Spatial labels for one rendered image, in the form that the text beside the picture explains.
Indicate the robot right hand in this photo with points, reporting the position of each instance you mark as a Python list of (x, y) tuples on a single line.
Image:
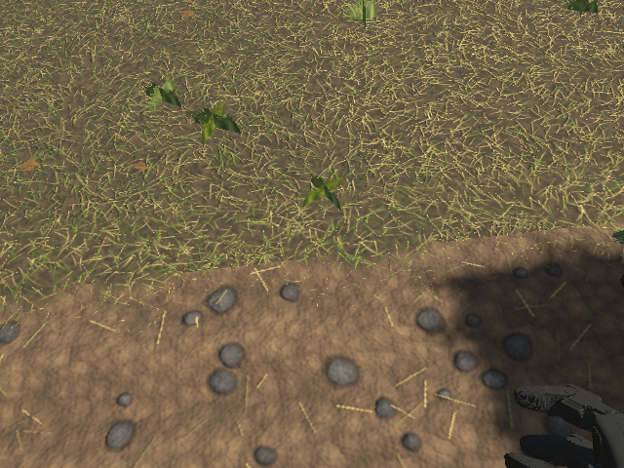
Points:
[(582, 409)]

